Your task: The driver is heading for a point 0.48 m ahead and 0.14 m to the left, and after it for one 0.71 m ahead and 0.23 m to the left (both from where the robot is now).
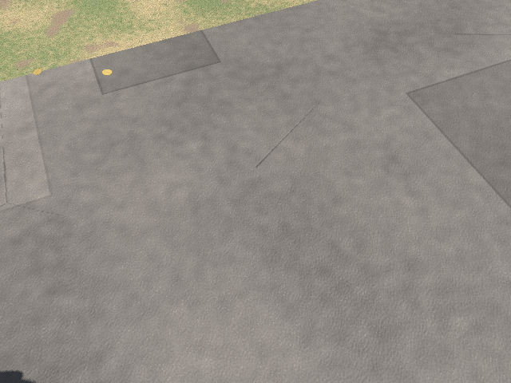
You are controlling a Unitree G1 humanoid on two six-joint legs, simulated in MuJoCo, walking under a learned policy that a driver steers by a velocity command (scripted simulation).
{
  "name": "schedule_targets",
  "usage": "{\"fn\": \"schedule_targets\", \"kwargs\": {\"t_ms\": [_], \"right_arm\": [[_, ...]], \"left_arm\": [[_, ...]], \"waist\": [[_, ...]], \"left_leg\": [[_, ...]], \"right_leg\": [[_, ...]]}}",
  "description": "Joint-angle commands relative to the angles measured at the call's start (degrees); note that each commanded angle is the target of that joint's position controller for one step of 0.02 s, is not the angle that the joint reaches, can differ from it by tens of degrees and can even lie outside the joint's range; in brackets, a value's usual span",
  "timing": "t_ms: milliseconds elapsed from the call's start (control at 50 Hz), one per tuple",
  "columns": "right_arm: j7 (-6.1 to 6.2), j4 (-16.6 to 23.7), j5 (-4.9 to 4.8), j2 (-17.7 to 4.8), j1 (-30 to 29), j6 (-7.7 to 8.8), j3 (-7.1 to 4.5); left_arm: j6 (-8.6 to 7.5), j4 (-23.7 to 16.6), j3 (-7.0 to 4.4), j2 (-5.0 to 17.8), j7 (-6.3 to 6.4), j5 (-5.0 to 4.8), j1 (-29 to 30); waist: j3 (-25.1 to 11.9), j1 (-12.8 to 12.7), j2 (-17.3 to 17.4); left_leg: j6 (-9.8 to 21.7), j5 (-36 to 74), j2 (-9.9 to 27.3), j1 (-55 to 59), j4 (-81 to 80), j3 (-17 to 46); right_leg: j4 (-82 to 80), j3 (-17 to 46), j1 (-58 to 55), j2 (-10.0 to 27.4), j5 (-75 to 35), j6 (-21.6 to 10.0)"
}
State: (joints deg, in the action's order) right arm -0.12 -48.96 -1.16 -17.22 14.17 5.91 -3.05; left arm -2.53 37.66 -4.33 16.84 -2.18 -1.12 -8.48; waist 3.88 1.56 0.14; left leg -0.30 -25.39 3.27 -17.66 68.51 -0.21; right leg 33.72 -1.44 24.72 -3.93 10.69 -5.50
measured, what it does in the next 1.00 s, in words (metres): walks ahead, turning left: left foot, then right foot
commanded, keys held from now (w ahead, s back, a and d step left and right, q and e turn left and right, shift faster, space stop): w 0.06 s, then w+q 0.36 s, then q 0.58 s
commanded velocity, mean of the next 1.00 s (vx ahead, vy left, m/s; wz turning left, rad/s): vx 0.32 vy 0.00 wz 0.29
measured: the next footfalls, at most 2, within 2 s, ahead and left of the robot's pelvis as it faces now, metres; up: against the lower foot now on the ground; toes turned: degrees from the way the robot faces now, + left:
left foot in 0.44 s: +0.43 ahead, +0.16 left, +0.00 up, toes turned +6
right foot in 0.92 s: +0.60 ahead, -0.01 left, +0.00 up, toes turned +28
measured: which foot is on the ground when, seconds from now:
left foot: up 0.00-0.42, down 0.44-0.92, up 0.94-1.00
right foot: down 0.00-0.46, up 0.48-0.90, down 0.92-1.00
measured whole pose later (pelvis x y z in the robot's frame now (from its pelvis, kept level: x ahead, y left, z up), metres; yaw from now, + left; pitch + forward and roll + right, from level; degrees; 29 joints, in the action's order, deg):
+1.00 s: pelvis +0.46 +0.06 +0.01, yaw +25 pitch +3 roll +0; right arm 1.4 -37.5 -0.7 -19.1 10.7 -1.9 -4.1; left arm -2.2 38.8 -2.9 15.8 1.4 1.4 -7.8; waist 0.6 0.9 2.0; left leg -1.3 -31.7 -7.4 -24.5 55.6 8.7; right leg 29.1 2.9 22.1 -1.1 9.8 -0.4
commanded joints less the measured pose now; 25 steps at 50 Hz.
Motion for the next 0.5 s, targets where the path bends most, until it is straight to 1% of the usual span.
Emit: {"fn": "schedule_targets", "kwargs": {"t_ms": [20, 40, 80, 120, 140, 180, 200, 220, 260, 320, 360, 380, 400, 420, 440, 460, 480, 500], "right_arm": [[0.08, 5.68, 0.81, -8.00, -1.99, 2.22, -1.64], [-0.09, 5.37, 0.98, -7.80, -0.79, 1.31, -1.76], [-0.17, 4.99, 1.44, -5.72, 0.34, 0.03, -1.40], [-0.09, 5.82, 1.46, -4.27, -2.52, -0.63, -0.84], [-0.15, 6.18, 1.36, -3.86, -4.13, -0.71, -0.61], [-0.56, 6.64, 0.94, -3.27, -6.98, -0.52, -0.27], [-0.82, 6.98, 0.69, -2.88, -8.64, -0.38, -0.05], [-1.08, 7.44, 0.42, -2.60, -10.31, -0.28, 0.14], [-1.60, 8.47, -0.09, -2.73, -12.77, -0.22, 0.26], [-2.73, 10.40, -0.29, -3.04, -15.54, -0.18, 0.29], [-3.58, 11.41, -0.10, -3.22, -15.46, -0.10, 0.23], [-3.82, 11.47, 0.04, -3.74, -13.92, -0.16, -0.01], [-3.80, 11.14, 0.24, -4.90, -11.01, -0.37, -0.60], [-3.57, 9.97, 0.41, -6.80, -5.04, -0.60, -1.74], [-3.01, 8.58, 0.68, -10.05, 2.74, -0.78, -3.31], [-2.34, 9.02, 1.75, -17.16, 8.51, -0.96, -5.09], [-2.30, 9.44, 1.08, -14.53, 8.56, -1.01, -4.12], [-2.11, 10.15, 0.95, -11.11, 7.38, -1.36, -3.09]], "left_arm": [[-1.20, -2.62, -1.63, 5.95, 0.62, 0.79, -4.77], [-1.29, -3.00, -1.35, 5.42, 0.73, 1.25, -3.51], [-1.87, -1.96, -1.32, 5.81, 1.05, 1.02, -4.00], [-2.26, -0.61, -1.51, 6.92, 1.64, 1.08, -5.50], [-2.31, 0.00, -1.44, 6.95, 1.88, 1.10, -6.18], [-2.36, 0.98, -1.18, 6.81, 2.10, 1.18, -7.18], [-2.46, 1.54, -1.13, 6.98, 2.14, 1.24, -7.82], [-2.60, 2.20, -1.16, 7.37, 2.13, 1.26, -8.59], [-2.74, 3.70, -1.30, 7.99, 2.02, 1.20, -10.14], [-2.17, 5.64, -1.55, 8.21, 2.08, 1.05, -11.73], [-1.47, 6.19, -1.77, 8.66, 2.46, 0.82, -11.57], [-1.12, 6.02, -1.89, 9.17, 2.73, 0.82, -10.64], [-0.74, 5.71, -2.06, 9.90, 3.06, 0.92, -9.86], [-0.18, 5.31, -2.06, 10.30, 3.44, 0.93, -8.77], [0.12, 4.47, -1.61, 9.63, 4.10, 1.12, -8.30], [-0.94, 1.82, -0.14, 5.53, 4.15, 2.23, -13.53], [-2.50, 1.99, 1.15, 3.22, 3.25, 2.97, -14.47], [-3.62, 1.42, 0.15, 7.82, 2.25, 0.93, -10.78]], "waist": [[-8.56, -1.88, -1.20], [-7.92, -0.62, -2.20], [-7.37, 0.18, -2.09], [-5.38, -0.74, -2.62], [-4.65, -1.47, -2.85], [-3.52, -3.04, -3.13], [-2.82, -3.92, -3.13], [-2.10, -4.77, -3.16], [-0.72, -5.98, -3.08], [0.84, -6.83, -2.46], [0.29, -6.07, -2.93], [-1.07, -4.90, -3.67], [-3.79, -3.27, -4.82], [-7.79, 0.21, -4.88], [-12.14, 4.23, -3.03], [-20.93, 3.04, 8.35], [-28.40, 2.33, 14.26], [-25.70, 4.09, 8.29]], "left_leg": [[0.53, 6.13, 4.60, -21.89, -1.06, 4.78], [0.03, 7.27, 5.13, -18.70, -2.64, 4.64], [-1.49, 9.79, 5.20, -16.67, -6.48, 3.20], [-2.62, 16.03, 5.51, -18.68, -11.98, 2.51], [-2.67, 20.20, 5.61, -19.29, -15.39, 2.38], [-2.00, 28.63, 4.86, -18.69, -22.94, 1.74], [-1.54, 32.18, 4.26, -17.96, -26.42, 1.35], [-1.10, 34.61, 3.64, -17.47, -29.05, 0.88], [-0.16, 35.69, 2.79, -18.38, -32.29, 1.00], [1.88, 30.42, 1.46, -23.11, -35.46, 1.64], [3.49, 25.02, 0.35, -23.54, -36.49, 0.83], [4.43, 22.19, -0.97, -20.84, -36.78, -0.53], [5.40, 19.50, -3.05, -15.97, -36.31, -2.54], [6.76, 19.07, -5.63, -7.50, -37.08, -4.57], [8.80, 24.39, -5.24, 5.44, -38.46, -1.79], [18.09, 34.82, 9.63, 28.53, -36.52, 21.27], [25.15, 41.09, 17.86, 39.34, -45.10, 43.99], [21.92, 41.03, 15.65, 37.54, -44.92, 36.90]], "right_leg": [[-18.01, 24.11, -23.26, 16.05, -10.13, -11.67], [-19.43, 22.40, -19.08, 15.23, -12.79, -11.51], [-21.37, 17.94, -14.84, 14.57, -18.35, -11.90], [-23.10, 13.67, -13.54, 13.89, -20.05, -11.21], [-23.54, 11.65, -13.67, 13.20, -19.69, -10.30], [-24.29, 7.95, -14.07, 11.82, -16.82, -8.17], [-24.76, 6.77, -14.27, 11.73, -14.71, -7.39], [-25.37, 6.12, -14.84, 12.18, -12.78, -6.95], [-25.77, 5.60, -18.14, 13.99, -10.92, -6.62], [-23.53, 4.36, -26.49, 16.95, -14.45, -5.93], [-20.24, 3.27, -30.86, 18.32, -22.06, -4.71], [-17.36, 2.16, -31.77, 18.21, -30.53, -3.82], [-12.88, 1.10, -32.29, 17.74, -41.54, -2.90], [-4.19, -0.91, -31.24, 16.24, -50.60, -1.60], [8.98, -3.11, -24.35, 13.58, -48.66, 0.98], [32.80, -4.44, -2.57, 6.36, -24.30, 5.70], [46.26, 3.87, 11.12, -3.02, 23.51, 7.86], [49.58, 9.90, 15.37, 1.38, 22.54, 6.78]]}}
